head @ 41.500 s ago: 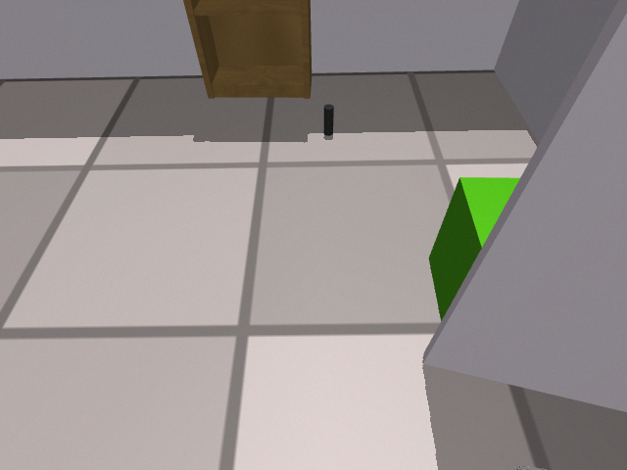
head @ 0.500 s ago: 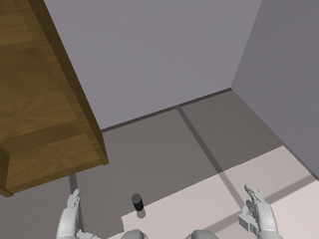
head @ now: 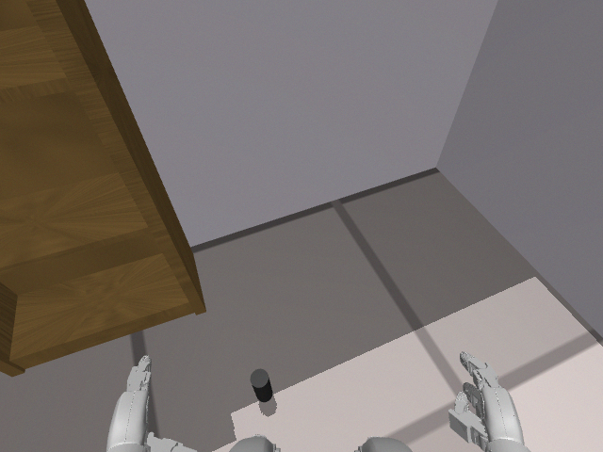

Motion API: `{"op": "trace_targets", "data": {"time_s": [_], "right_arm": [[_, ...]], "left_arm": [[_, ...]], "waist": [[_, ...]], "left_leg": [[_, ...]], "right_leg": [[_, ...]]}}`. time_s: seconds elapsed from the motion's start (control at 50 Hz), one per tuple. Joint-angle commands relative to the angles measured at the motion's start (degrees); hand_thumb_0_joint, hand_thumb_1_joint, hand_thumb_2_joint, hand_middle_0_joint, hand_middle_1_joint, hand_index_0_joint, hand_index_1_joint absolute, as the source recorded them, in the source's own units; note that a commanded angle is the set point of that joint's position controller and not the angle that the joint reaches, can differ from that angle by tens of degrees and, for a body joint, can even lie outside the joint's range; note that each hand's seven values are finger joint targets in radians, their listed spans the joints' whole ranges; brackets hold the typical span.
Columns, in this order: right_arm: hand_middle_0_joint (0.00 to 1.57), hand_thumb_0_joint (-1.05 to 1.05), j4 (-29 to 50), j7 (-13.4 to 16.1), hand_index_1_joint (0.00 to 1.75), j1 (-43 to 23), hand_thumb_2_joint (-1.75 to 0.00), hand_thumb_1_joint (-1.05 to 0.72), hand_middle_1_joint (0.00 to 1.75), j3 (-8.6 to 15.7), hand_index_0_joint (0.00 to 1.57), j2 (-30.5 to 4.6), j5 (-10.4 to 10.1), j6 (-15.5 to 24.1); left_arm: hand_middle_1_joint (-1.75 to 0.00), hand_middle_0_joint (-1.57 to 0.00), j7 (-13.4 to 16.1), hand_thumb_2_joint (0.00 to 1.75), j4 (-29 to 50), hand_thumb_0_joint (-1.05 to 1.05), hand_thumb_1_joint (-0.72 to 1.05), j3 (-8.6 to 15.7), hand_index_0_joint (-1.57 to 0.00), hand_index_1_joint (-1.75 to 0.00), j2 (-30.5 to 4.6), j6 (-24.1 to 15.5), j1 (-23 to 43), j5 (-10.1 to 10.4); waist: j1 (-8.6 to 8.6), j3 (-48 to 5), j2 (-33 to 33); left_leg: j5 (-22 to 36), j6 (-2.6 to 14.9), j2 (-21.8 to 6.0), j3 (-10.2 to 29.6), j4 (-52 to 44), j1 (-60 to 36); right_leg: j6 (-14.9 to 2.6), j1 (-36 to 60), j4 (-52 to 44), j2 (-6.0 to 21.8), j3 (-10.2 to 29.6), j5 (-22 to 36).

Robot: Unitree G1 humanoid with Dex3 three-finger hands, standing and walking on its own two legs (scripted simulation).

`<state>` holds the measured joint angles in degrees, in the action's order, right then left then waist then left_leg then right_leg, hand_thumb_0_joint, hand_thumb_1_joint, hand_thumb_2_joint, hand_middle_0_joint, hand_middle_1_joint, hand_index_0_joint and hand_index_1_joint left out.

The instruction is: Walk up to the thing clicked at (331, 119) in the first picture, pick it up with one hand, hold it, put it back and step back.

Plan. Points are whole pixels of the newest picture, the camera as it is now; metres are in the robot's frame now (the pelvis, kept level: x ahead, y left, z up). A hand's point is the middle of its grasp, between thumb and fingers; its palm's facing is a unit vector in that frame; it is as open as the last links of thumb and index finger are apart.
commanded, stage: stand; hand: left
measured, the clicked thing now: (262, 386) +0.37 +0.13 -0.64
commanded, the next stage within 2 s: none
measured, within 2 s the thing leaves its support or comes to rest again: neither
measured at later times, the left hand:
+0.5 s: hand (177, 427) +0.17 +0.19 -0.07, palm faces +0.03 -0.95 -0.32, open 10.3 cm
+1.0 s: hand out of the picture +0.04 +0.25 -0.11, palm faces +0.02 -0.94 -0.34, open 7.4 cm
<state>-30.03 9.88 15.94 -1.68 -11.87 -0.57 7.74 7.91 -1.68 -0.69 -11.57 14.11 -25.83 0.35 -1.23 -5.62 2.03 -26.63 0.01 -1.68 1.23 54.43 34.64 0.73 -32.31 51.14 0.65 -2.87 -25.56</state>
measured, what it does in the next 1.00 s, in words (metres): stands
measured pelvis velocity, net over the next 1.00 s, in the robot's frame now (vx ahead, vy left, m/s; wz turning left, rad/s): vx -0.02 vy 0.01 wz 0.02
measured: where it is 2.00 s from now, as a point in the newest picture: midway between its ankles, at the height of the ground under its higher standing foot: outside the picture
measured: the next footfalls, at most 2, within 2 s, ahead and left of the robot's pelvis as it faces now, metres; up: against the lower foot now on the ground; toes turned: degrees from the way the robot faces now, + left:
none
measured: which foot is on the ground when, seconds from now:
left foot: down 0.00-1.00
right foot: down 0.00-1.00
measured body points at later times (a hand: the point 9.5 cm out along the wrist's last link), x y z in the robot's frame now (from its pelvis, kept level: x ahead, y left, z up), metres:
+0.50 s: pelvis +0.00 +0.00 +0.00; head +0.02 +0.00 +0.45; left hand +0.16 +0.24 -0.05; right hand +0.16 -0.24 -0.08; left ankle +0.01 +0.11 -0.69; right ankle +0.00 -0.13 -0.69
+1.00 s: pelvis -0.02 +0.01 +0.05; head -0.02 +0.01 +0.50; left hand +0.04 +0.30 -0.09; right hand +0.07 -0.27 -0.09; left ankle +0.01 +0.11 -0.69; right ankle +0.00 -0.13 -0.69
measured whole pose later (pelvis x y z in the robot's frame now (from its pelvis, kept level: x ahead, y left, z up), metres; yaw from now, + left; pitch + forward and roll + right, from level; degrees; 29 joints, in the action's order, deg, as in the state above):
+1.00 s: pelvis -0.02 +0.01 +0.05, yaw +1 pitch -4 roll +0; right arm -58.6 0.1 10.0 0.8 -17.0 2.1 0.1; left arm 1.3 -56.2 0.6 -18.1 0.4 -12.6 -1.8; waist 1.0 2.5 0.2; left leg -13.9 1.4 1.4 0.2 29.8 12.3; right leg 1.9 -11.1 29.3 3.4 -2.3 -14.4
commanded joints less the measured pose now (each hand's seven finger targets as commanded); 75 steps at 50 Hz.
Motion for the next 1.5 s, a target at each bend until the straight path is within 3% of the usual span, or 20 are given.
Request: {"op": "trace_targets", "data": {"time_s": [0.0, 0.06, 0.12, 0.28, 0.32, 0.38, 0.4, 0.42, 0.44, 0.48, 0.52, 0.56, 0.68, 0.8, 0.86, 0.94, 1.1, 1.24, 1.4, 1.48], "right_arm": [[0.20, 0.00, 9.1, 1.0, 0.30, -3.4, -0.90, -0.90, 0.30, 3.0, 0.20, -6.8, 0.2, 3.2], [0.20, 0.00, 9.4, 0.8, 0.30, -4.0, -0.90, -0.90, 0.30, 2.8, 0.20, -6.7, 0.1, 3.1], [0.20, 0.00, 9.2, 0.7, 0.30, -3.7, -0.90, -0.90, 0.30, 3.0, 0.20, -6.9, 0.2, 3.4], [0.20, 0.00, 9.2, 1.1, 0.30, -3.1, -0.90, -0.90, 0.30, 3.2, 0.20, -6.9, 0.2, 3.3], [0.20, 0.00, 9.2, 1.2, 0.30, -3.2, -0.90, -0.90, 0.30, 3.1, 0.20, -6.7, 0.2, 3.2], [0.20, 0.00, 9.3, 1.3, 0.30, -3.2, -0.90, -0.90, 0.30, 3.3, 0.20, -7.1, 0.3, 3.2], [0.20, 0.00, 9.2, 1.1, 0.30, -3.6, -0.90, -0.90, 0.30, 2.8, 0.20, -6.6, 0.2, 3.2], [0.20, 0.00, -2.5, -2.3, 0.30, -5.8, -0.90, -0.90, 0.30, 5.1, 0.20, -14.5, 6.9, -0.8], [0.20, 0.00, -4.6, -4.3, 0.30, -5.1, -0.90, -0.90, 0.30, 5.6, 0.20, -14.0, 7.4, -2.4], [0.20, 0.00, -5.3, -5.8, 0.30, -6.6, -0.90, -0.90, 0.30, 5.6, 0.20, -13.2, 6.4, -3.5], [0.20, 0.00, -6.9, -7.5, 0.30, -5.8, -0.90, -0.90, 0.30, 5.6, 0.20, -13.1, 4.5, -3.5], [0.20, 0.00, -8.9, -8.3, 0.30, -6.3, -0.90, -0.90, 0.30, 6.0, 0.20, -13.9, 3.6, -3.6], [0.20, 0.00, -14.1, -8.7, 0.30, -7.8, -0.90, -0.90, 0.30, 5.9, 0.20, -14.3, 3.6, -4.5], [0.20, 0.00, -19.5, -8.7, 0.30, -8.1, -0.90, -0.90, 0.30, 5.7, 0.20, -15.4, 3.1, -5.4], [0.20, 0.00, -22.0, -8.6, 0.30, -8.2, -0.90, -0.90, 0.30, 5.4, 0.20, -16.3, 2.9, -5.7], [0.20, 0.00, -24.6, -8.6, 0.30, -9.8, -0.90, -0.90, 0.30, 5.4, 0.20, -17.3, 2.6, -6.1], [0.20, 0.00, -28.8, -9.0, 0.30, -9.7, -0.90, -0.90, 0.30, 5.3, 0.20, -17.0, 2.0, -6.3], [0.20, 0.00, -30.5, -9.3, 0.30, -9.8, -0.90, -0.90, 0.30, 5.2, 0.20, -16.8, 2.0, -7.0], [0.20, 0.00, -31.8, -9.3, 0.30, -9.7, -0.90, -0.90, 0.30, 4.7, 0.20, -17.2, 1.9, -6.7], [0.20, 0.00, -32.3, -9.2, 0.30, -10.0, -0.90, -0.90, 0.30, 4.4, 0.20, -17.2, 1.7, -6.5]], "left_arm": [[-0.05, -0.05, 0.6, 0.03, 10.1, 0.00, -0.59, 3.7, -0.05, -0.05, -5.8, -3.0, 1.2, -0.3], [-0.04, -0.04, 0.4, 0.02, 10.9, 0.00, -0.61, 3.1, -0.04, -0.04, -5.6, -3.1, 1.6, -0.1], [-0.28, -0.20, 0.6, 0.26, 10.9, 0.00, -0.37, 3.6, -0.20, -0.28, -5.7, -3.0, 1.8, -0.2], [-0.30, -0.20, 0.5, 0.90, 10.9, 0.00, 0.27, 3.1, -0.20, -0.30, -5.4, -3.0, 1.1, -0.3], [-0.30, -0.20, 0.6, 0.90, 10.8, 0.00, 0.43, 3.5, -0.20, -0.30, -5.7, -3.1, 0.7, -0.4], [-0.30, -0.20, 0.5, 0.90, 10.4, 0.00, 0.67, 3.1, -0.20, -0.30, -5.6, -2.9, 1.7, -0.4], [-0.30, -0.20, 0.6, 0.90, 10.8, 0.00, 0.75, 3.0, -0.20, -0.30, -5.6, -2.9, 2.1, -0.3], [-0.30, -0.20, -2.3, 0.90, -9.3, 0.00, 0.83, 5.6, -0.20, -0.30, -13.0, -9.0, 11.1, -6.0], [-0.30, -0.20, -3.7, 0.90, -14.2, 0.00, 0.90, 6.0, -0.20, -0.30, -14.0, -11.3, 8.8, -6.4], [-0.30, -0.20, -5.1, 0.90, -17.3, 0.00, 0.90, 5.4, -0.20, -0.30, -14.4, -13.8, 9.4, -5.5], [-0.30, -0.20, -5.9, 0.90, -21.5, 0.00, 0.90, 5.0, -0.20, -0.30, -14.6, -15.0, 11.5, -4.1], [-0.30, -0.20, -6.1, 0.90, -25.8, 0.00, 0.90, 5.1, -0.20, -0.30, -14.9, -15.3, 12.2, -3.3], [-0.30, -0.20, -5.9, 0.90, -35.9, 0.00, 0.90, 4.8, -0.20, -0.30, -15.3, -16.2, 14.8, -2.7], [-0.30, -0.20, -5.8, 0.90, -43.8, 0.00, 0.90, 4.2, -0.20, -0.30, -15.9, -16.0, 15.7, -2.2], [-0.30, -0.20, -5.9, 0.90, -47.1, 0.00, 0.90, 3.9, -0.20, -0.30, -16.1, -15.8, 16.1, -2.0], [-0.30, -0.20, -6.1, 0.90, -51.5, 0.00, 0.90, 3.7, -0.20, -0.30, -16.5, -15.4, 15.4, -1.9], [-0.30, -0.20, -6.3, 0.90, -56.3, 0.00, 0.90, 3.1, -0.20, -0.30, -17.6, -15.9, 16.7, -1.9], [-0.30, -0.20, -6.3, 0.90, -58.6, 0.00, 0.90, 2.9, -0.20, -0.30, -18.1, -15.8, 17.3, -2.2], [-0.30, -0.20, -6.5, 0.90, -60.1, 0.00, 0.90, 3.1, -0.20, -0.30, -18.8, -15.9, 18.1, -1.6], [-0.30, -0.20, -6.5, 0.90, -60.8, 0.00, 0.90, 2.9, -0.20, -0.30, -18.4, -16.0, 18.4, -1.5]], "waist": [[0.29, -4.7, -0.1], [0.33, -3.9, 0.1], [0.38, -4.4, 0.4], [-0.10, -6.5, -0.5], [-0.06, -7.5, -1.2], [-0.47, -6.1, -1.1], [0.25, -4.7, 0.1], [2.23, 2.4, -4.6], [2.38, -0.6, -7.2], [1.75, 0.6, -6.5], [1.90, -0.9, -3.1], [2.34, -1.8, -1.8], [2.27, 0.0, -0.5], [2.12, 3.6, -1.1], [1.88, 4.9, -0.1], [2.44, 7.8, 0.6], [1.74, 7.6, -1.3], [1.65, 10.0, -3.1], [1.69, 8.1, -1.9], [1.78, 7.3, -2.5]], "left_leg": [[12.0, 0.12, 1.0, -0.7, -9.6, -4.4], [10.9, 0.10, 1.0, -0.7, -10.0, -4.1], [9.1, 0.16, 1.0, -0.5, -10.4, -3.7], [12.4, 0.21, 0.9, -0.6, -9.4, -5.0], [14.6, 0.32, 0.9, -0.7, -8.6, -5.3], [13.1, 0.32, 0.9, -0.7, -9.2, -5.0], [11.7, 0.16, 1.0, -0.5, -9.7, -4.1], [19.8, 2.52, -1.0, 3.3, -12.1, -5.0], [18.4, 3.57, -0.8, 1.2, -10.7, -6.7], [17.3, 4.07, -0.4, 2.1, -12.4, -8.5], [15.4, 3.94, -0.3, 2.5, -14.9, -11.7], [18.2, 3.62, -0.8, 3.3, -16.2, -14.6], [20.4, 3.62, -1.9, 4.9, -21.0, -16.7], [18.6, 2.96, -2.8, 6.2, -27.3, -19.0], [16.7, 2.63, -3.4, 7.0, -31.3, -20.2], [9.0, 2.28, -4.0, 8.5, -36.6, -19.5], [11.1, 1.64, -3.7, 7.2, -38.2, -23.7], [7.6, 1.42, -2.9, 6.6, -38.4, -21.9], [11.0, 1.53, -3.6, 6.3, -38.5, -23.5], [16.4, 1.65, -3.9, 5.7, -37.8, -25.1]], "right_leg": [[-1.17, 2.4, -8.3, -1.7, -0.8, 10.4], [-1.25, 1.8, -8.6, -1.7, -0.8, 9.4], [-1.28, 2.3, -8.5, -1.7, -0.8, 8.0], [-1.20, 2.7, -7.9, -1.8, -0.9, 11.0], [-1.11, 3.2, -7.8, -1.7, -0.7, 13.1], [-1.04, 2.2, -7.8, -1.8, -0.8, 11.8], [-1.21, 1.9, -8.1, -1.7, -1.0, 10.2], [-4.33, 10.2, -9.7, 3.8, 4.0, 12.7], [-5.70, 11.5, -10.8, 5.1, 6.3, 14.7], [-6.17, 9.7, -12.4, 5.2, 7.7, 14.7], [-5.09, 11.7, -12.9, 5.4, 7.4, 13.7], [-4.52, 12.1, -12.9, 4.9, 6.5, 15.8], [-3.28, 16.8, -16.3, 4.9, 5.4, 18.4], [-2.92, 19.4, -21.9, 5.2, 5.2, 16.2], [-2.47, 20.8, -24.8, 5.2, 5.2, 14.2], [-1.86, 22.0, -27.1, 4.9, 4.4, 11.8], [-1.57, 22.4, -31.9, 6.1, 5.5, 10.9], [-1.25, 20.5, -35.1, 6.3, 6.5, 2.8], [-1.49, 22.1, -34.9, 6.7, 6.7, 7.4], [-1.52, 23.5, -34.8, 7.1, 6.6, 11.9]]}}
